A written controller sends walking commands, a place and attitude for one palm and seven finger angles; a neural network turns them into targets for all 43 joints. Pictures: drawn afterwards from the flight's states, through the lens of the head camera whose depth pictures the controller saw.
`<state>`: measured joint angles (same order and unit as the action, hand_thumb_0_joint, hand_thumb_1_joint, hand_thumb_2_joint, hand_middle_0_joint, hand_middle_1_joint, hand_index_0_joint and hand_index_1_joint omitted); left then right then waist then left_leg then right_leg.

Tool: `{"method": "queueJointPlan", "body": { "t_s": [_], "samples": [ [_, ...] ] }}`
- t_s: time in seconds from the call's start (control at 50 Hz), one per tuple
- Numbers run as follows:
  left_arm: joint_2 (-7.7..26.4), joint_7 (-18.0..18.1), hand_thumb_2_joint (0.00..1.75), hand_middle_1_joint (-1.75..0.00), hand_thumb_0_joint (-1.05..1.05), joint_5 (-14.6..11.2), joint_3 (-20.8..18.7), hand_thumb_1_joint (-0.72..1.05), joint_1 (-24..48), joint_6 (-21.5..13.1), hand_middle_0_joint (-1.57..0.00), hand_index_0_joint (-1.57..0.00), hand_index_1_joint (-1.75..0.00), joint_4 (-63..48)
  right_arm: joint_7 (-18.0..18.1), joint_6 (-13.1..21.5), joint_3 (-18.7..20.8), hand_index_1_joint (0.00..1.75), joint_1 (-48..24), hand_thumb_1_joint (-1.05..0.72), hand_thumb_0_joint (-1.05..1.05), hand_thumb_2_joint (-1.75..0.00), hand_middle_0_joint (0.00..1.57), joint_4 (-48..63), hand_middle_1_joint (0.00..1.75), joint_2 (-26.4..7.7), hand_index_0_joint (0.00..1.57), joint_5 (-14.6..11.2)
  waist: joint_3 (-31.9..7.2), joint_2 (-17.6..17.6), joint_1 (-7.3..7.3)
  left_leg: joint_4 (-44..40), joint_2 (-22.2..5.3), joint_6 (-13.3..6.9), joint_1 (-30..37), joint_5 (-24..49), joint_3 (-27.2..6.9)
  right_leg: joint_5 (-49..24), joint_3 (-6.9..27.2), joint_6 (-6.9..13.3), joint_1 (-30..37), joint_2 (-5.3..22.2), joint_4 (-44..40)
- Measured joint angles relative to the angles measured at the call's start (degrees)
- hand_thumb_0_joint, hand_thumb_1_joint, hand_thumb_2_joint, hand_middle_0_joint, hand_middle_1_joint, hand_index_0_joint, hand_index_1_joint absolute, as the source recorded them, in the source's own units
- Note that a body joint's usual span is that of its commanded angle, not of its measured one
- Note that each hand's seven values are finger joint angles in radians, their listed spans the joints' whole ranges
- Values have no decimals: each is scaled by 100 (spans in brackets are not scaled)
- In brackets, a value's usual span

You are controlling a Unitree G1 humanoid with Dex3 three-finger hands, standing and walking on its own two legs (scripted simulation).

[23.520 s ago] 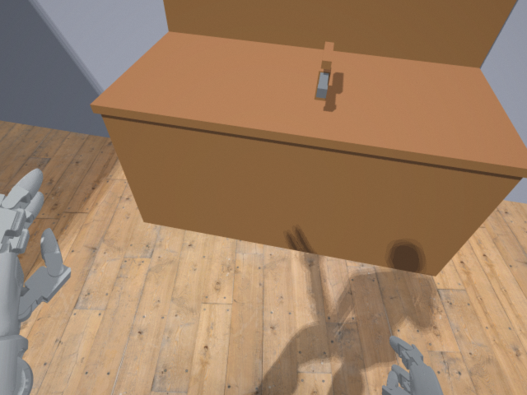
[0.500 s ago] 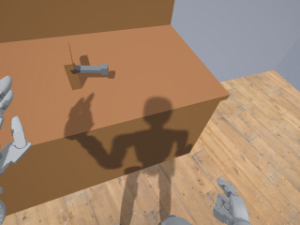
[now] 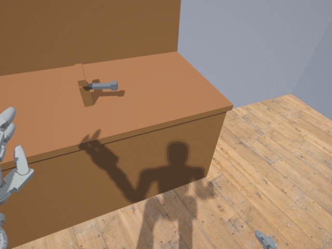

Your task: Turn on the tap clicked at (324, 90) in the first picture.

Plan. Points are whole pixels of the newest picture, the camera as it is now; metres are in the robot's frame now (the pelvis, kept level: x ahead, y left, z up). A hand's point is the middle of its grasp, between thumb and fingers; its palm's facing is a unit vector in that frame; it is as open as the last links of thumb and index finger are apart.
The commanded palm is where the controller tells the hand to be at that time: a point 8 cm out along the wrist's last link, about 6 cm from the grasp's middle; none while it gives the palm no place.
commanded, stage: stop stepping back and stand still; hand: left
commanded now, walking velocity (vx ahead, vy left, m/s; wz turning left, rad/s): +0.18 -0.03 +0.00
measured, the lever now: (114, 85) +0.72 +0.22 +0.03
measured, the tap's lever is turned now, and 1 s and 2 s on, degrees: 74 74 74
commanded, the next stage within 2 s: stand and check the lever's angle in 0.64 s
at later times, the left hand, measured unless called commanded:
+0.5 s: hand (41, 187) +0.19 +0.22 +0.17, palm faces +0.45 -0.81 -0.37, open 7.4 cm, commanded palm +0.13 +0.25 +0.19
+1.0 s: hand (36, 176) +0.21 +0.24 +0.16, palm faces +0.41 -0.85 -0.33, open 7.4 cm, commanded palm +0.16 +0.28 +0.19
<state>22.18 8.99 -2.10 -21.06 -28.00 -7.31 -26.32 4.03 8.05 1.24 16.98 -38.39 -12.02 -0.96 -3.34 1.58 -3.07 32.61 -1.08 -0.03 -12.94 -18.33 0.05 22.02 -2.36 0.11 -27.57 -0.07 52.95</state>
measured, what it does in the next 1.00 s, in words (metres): stands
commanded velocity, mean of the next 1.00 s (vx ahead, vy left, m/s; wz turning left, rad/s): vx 0.02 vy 0.01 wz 0.00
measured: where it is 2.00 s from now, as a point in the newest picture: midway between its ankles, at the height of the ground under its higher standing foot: outside the picture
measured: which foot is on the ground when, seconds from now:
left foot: down 0.00-1.00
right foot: down 0.00-1.00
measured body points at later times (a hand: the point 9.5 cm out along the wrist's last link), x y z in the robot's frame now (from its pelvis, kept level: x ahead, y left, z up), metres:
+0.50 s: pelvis -0.02 -0.03 +0.00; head -0.03 -0.04 +0.45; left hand +0.16 +0.26 +0.19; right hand +0.15 -0.26 -0.09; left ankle -0.01 +0.10 -0.72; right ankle +0.04 -0.11 -0.73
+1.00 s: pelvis +0.00 -0.01 +0.01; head +0.00 +0.00 +0.46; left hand +0.18 +0.28 +0.18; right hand +0.19 -0.24 -0.06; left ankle +0.00 +0.10 -0.73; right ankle +0.04 -0.11 -0.73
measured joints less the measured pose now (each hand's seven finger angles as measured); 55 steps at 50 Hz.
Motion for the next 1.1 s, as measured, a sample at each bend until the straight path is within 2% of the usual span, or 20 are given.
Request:
{"method": "queueJointPlan", "body": {
  "t_s": [0.06, 0.1, 0.14, 0.18, 0.24, 0.28, 0.3, 0.36, 0.4, 0.44, 0.46, 0.5, 0.54, 0.56, 0.6, 0.64, 0.68, 0.74, 0.9, 1.1],
  "samples": [
    [-4, -14, 90, -30, 1, -13, -2, 89, 82, -17, -21, -21, -31, 105, -5, -40, -115, 30, 138, -91, 1, -90, 20, 0, 30, 9, 20, 39, 55, -137, 106, 238, -75, -13, -92, -132, -90, -213, -136, 59, 824, -24, -1669],
    [-125, -60, 90, -30, 1, 25, 88, 89, 282, -26, -20, -21, -31, 136, -22, -119, -114, 30, 40, -91, 1, -90, 20, -62, 30, -37, 20, 55, 226, -293, 210, 1191, -101, -160, -497, -677, -232, -972, -267, 271, 843, -114, -1832],
    [-329, -126, 90, -30, 1, 19, 243, 89, 399, -5, -20, -21, -31, 133, -69, -202, -100, 30, -141, -91, 1, -90, 20, -266, 30, -51, 21, 50, 332, -313, 305, 2313, 19, -176, -922, -614, -268, -998, -295, 381, 842, -139, -1805],
    [-411, -161, 90, -30, 1, -3, 321, 89, 334, 19, -20, -21, -31, 49, -94, -258, -129, 30, -268, -91, 1, -90, 21, -359, 30, 0, 21, 57, 319, -179, 331, 2632, 71, -176, -1096, -393, -79, -1014, -232, 411, 848, -106, -1912],
    [-322, -123, 90, -30, 1, -22, 342, 89, 153, 54, -20, -21, -31, -182, -33, -254, -198, 30, -331, -91, 1, -90, 21, -209, 30, 88, 21, 75, 246, 32, 277, 1541, 32, -248, -736, -399, 223, -1007, -210, 418, 791, -22, -1981],
    [-251, -67, 90, -30, 1, -43, 343, 88, 92, 48, -21, -21, -31, -345, 24, -191, -216, 30, -328, -91, 1, -90, 21, 20, 30, 26, 21, 114, 197, -66, 224, 430, -25, -358, -311, -701, 133, -691, -289, 380, 652, -94, -1800],
    [-194, -34, 90, -30, 1, -56, 312, 88, 127, 34, -21, -21, -31, -373, 52, -160, -199, 30, -372, -91, 1, -90, 21, 102, 30, 17, 21, 126, 245, -94, 193, 257, -45, -320, -298, -302, 93, -364, -276, 297, 569, -127, -1594],
    [-6, 1, 90, -30, 1, -28, 124, 88, 251, 39, -21, -21, -31, -145, 40, -96, -155, 30, -430, -91, 1, -90, 21, 192, 30, 127, 21, 85, 300, 20, 195, 192, 32, -111, -202, 158, 190, 102, 44, 70, 352, -160, -548],
    [15, -7, 90, -30, 1, -20, 67, 88, 309, 63, -21, -21, -31, 97, -5, -40, -179, 30, -368, -91, 1, -90, 20, 202, 30, 144, 21, 56, 237, -16, 158, 37, 70, -19, -122, 227, 130, 21, 80, 1, 583, -98, -880],
    [10, -21, 90, -30, 1, -15, 37, 88, 324, 65, -21, -21, -31, 214, -42, -35, -226, 30, -318, -91, 1, -90, 20, 239, 30, 122, 21, 51, 235, -74, 176, 137, 56, 45, -171, 173, 62, -627, 60, 40, 981, -73, -1808],
    [-68, -46, 90, -30, 1, -13, 63, 89, 343, 53, -21, -21, -31, 249, -64, -60, -226, 30, -345, -91, 1, -90, 20, 217, 30, 81, 21, 55, 292, -186, 193, 304, -8, -1, -239, 43, -25, -900, -19, 165, 1029, -156, -1923],
    [-260, -99, 90, -30, 1, -25, 200, 89, 326, 66, -20, -21, -31, 215, -120, -136, -181, 30, -390, -91, 1, -90, 21, 104, 30, 27, 21, 40, 359, -294, 240, 842, -3, -70, -436, -166, -173, -977, -126, 345, 1114, -260, -2085],
    [-411, -122, 90, -30, 1, -42, 343, 89, 210, 74, -20, -21, -31, 72, -146, -195, -148, 30, -397, -91, 1, -90, 21, 31, 30, -1, 21, 33, 383, -250, 312, 1144, 71, -101, -537, -201, -147, -1036, -117, 402, 1220, -274, -2346],
    [-439, -116, 90, -30, 1, -45, 386, 89, 128, 61, -20, -21, -31, -14, -139, -206, -145, 30, -391, -91, 1, -90, 21, 29, 30, -8, 21, 38, 386, -197, 340, 1016, 98, -125, -495, -189, -99, -1078, -89, 405, 1252, -261, -2449],
    [-427, -73, 90, -30, 1, -48, 417, 89, -18, 11, -21, -21, -31, -160, -94, -204, -149, 30, -369, -91, 1, -90, 21, 92, 30, -39, 21, 61, 394, -142, 350, 311, 101, -170, -242, 72, -51, -1126, -65, 385, 1282, -251, -2551],
    [-368, -27, 90, -30, 1, -61, 420, 88, -40, -42, -21, -21, -31, -220, -28, -178, -111, 30, -366, -91, 1, -90, 21, 180, 30, -113, 21, 77, 408, -252, 334, -277, 1, -182, -28, 222, -160, -1113, -134, 356, 1272, -332, -2551],
    [-287, 9, 90, -30, 1, -68, 381, 88, 52, -41, -21, -21, -31, -134, 18, -209, -76, 30, -431, -91, 1, -90, 21, 165, 30, -107, 21, 63, 462, -210, 379, -304, 15, -34, 16, 321, -129, -1128, -96, 325, 1344, -312, -2620],
    [-239, 35, 90, -30, 1, -70, 290, 88, 135, -10, -21, -21, -31, 20, 44, -207, -83, 30, -500, -91, 1, -90, 20, 208, 30, -115, 21, 52, 448, -210, 374, -398, 27, 27, 95, 380, -76, -1187, -35, 299, 1435, -302, -2764],
    [-302, 4, 90, -30, 1, -104, 396, 89, 141, 32, -20, -21, -31, 102, -2, -204, -143, 30, -615, -91, 1, -90, 20, 347, 30, -53, 21, 57, 385, -203, 304, -559, 76, -61, 253, 373, 15, -1223, 64, 209, 1585, -259, -2949],
    [-261, -4, 90, -30, 1, -122, 369, 89, 159, 16, -21, -21, -31, 137, 1, -317, -231, 30, -602, -91, 1, -90, 21, 365, 30, 46, 21, 75, 352, -155, 373, -717, 170, -167, 353, 403, 96, -1258, 151, 92, 1662, -170, -3081]
  ]
}}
